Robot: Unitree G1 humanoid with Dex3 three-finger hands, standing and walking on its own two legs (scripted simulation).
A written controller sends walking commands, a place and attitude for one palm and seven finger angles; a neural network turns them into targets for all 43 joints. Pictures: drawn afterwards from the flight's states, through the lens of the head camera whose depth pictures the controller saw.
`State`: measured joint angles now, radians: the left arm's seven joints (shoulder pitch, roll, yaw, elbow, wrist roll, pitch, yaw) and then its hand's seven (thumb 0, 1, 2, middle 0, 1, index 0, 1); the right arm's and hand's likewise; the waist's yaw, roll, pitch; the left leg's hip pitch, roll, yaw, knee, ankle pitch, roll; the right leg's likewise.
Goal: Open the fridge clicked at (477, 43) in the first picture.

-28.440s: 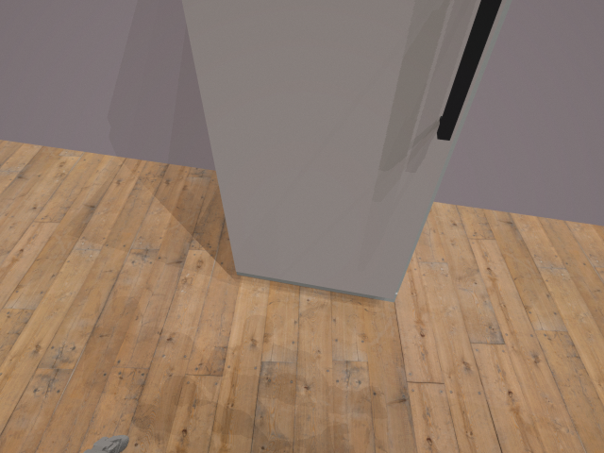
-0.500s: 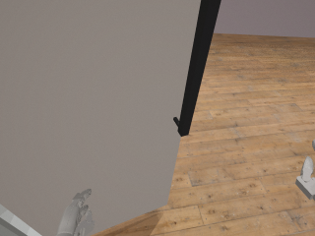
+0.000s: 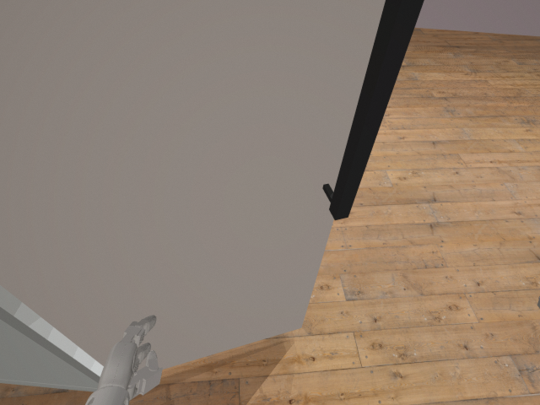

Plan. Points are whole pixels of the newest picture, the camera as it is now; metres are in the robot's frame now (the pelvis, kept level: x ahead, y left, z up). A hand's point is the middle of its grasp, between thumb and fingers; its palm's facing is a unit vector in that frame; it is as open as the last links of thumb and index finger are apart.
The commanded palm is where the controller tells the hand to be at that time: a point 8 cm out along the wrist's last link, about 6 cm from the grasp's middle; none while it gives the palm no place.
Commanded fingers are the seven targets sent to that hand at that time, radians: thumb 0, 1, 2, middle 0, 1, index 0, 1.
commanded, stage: step back with the hand held close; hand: right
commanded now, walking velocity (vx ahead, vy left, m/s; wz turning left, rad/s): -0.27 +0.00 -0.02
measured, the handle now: (359, 106) +0.43 -0.10 +0.24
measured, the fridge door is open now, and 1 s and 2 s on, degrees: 69 69 69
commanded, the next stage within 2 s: stop stepping back and stand still in 1.06 s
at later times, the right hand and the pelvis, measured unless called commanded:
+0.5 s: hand out of the picture +0.12 -0.28 +0.15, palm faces +0.52 +0.77 -0.38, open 7.4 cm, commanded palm +0.06 -0.31 +0.18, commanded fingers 0.00 -0.90 -0.90 0.20 0.30 0.20 0.30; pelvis -0.07 -0.01 -0.02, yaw -1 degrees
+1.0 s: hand out of the picture +0.06 -0.25 +0.16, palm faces +0.32 +0.82 -0.47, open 7.4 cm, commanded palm +0.00 -0.30 +0.18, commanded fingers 0.00 -0.90 -0.90 0.20 0.30 0.20 0.30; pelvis -0.15 +0.00 -0.01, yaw +2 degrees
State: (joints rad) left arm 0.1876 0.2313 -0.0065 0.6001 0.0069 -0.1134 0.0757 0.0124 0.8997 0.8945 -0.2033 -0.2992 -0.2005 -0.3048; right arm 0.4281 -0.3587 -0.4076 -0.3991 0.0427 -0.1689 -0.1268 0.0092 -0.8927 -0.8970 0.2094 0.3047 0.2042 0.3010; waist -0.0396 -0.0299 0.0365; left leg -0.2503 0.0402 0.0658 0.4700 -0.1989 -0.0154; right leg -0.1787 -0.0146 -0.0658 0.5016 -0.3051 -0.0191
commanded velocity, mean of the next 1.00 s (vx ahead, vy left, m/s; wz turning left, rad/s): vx -0.33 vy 0.00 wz -0.02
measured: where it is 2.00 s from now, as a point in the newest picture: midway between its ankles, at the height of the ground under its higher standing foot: outside the picture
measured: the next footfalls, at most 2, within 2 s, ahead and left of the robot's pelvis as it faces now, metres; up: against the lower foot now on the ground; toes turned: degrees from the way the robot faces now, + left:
left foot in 0.80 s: -0.15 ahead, +0.12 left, +0.00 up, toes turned +1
right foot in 1.04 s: -0.09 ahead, -0.11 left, +0.00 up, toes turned +1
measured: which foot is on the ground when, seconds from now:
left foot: down 0.00-0.58, up 0.60-0.78, down 0.80-1.00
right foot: down 0.00-0.90, up 0.92-1.00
